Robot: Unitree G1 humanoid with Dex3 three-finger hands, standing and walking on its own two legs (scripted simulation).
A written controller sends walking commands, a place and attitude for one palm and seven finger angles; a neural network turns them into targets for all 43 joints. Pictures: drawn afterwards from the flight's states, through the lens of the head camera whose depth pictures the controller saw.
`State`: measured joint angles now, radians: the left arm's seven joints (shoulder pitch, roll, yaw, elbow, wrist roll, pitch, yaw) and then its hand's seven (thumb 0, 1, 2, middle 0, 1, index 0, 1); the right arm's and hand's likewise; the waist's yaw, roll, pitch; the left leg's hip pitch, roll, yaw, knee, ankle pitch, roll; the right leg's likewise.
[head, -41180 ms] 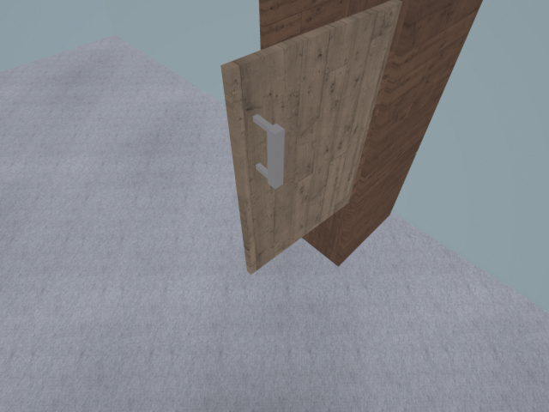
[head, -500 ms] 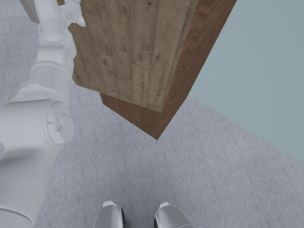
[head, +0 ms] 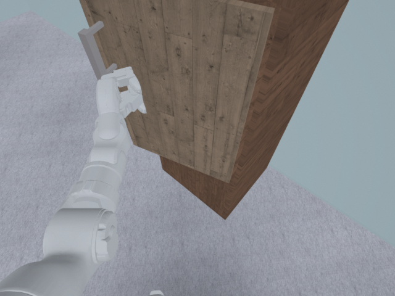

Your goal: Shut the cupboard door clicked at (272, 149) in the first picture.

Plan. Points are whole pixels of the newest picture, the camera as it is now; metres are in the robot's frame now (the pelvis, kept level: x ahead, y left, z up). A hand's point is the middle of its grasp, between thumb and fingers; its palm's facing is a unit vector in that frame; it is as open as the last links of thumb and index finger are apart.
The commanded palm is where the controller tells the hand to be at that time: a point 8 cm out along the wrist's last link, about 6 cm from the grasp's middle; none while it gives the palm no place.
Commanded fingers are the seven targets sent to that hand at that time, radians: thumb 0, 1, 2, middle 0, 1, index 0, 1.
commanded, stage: pull the fist back off the door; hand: left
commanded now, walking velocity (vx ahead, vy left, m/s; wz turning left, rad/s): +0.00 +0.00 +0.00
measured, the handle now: (100, 53) +0.64 +0.19 +0.13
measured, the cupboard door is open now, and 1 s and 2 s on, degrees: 16 16 16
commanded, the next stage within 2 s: draw the hand back to the body in 0.14 s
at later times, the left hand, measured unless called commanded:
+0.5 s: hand (122, 117) +0.42 +0.11 +0.14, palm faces +0.12 -0.99 -0.03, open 3.1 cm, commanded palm +0.37 +0.16 +0.15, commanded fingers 0.00 0.90 0.90 -1.30 -1.50 -1.30 -1.50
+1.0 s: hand (39, 195) +0.27 +0.20 +0.16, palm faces +0.19 -0.96 -0.22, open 3.2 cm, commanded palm +0.23 +0.25 +0.18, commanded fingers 0.00 0.90 0.90 -0.81 -0.96 -0.81 -0.96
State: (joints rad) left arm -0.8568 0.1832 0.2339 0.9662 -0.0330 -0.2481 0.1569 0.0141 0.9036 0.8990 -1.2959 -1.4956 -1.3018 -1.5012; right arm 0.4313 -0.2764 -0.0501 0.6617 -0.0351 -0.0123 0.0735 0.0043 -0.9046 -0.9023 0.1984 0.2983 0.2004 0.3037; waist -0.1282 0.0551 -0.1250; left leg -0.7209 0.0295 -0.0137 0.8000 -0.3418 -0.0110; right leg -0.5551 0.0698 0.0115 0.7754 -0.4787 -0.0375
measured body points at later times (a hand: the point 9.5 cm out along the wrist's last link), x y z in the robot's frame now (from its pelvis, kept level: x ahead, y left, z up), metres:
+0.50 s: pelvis -0.02 +0.00 +0.01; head +0.01 -0.03 +0.46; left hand +0.41 +0.17 +0.14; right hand +0.02 -0.25 -0.12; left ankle +0.02 +0.13 -0.70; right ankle -0.07 -0.10 -0.70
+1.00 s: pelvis -0.03 +0.02 +0.03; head -0.05 +0.00 +0.48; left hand +0.25 +0.25 +0.18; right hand +0.18 -0.20 -0.03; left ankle +0.02 +0.13 -0.70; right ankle -0.07 -0.10 -0.70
